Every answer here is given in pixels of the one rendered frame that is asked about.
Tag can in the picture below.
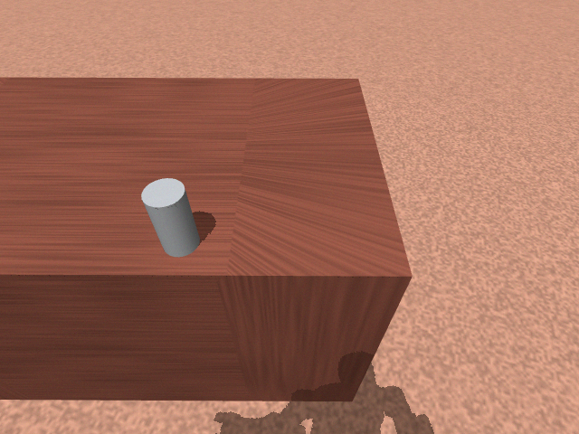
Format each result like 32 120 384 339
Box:
141 178 200 257

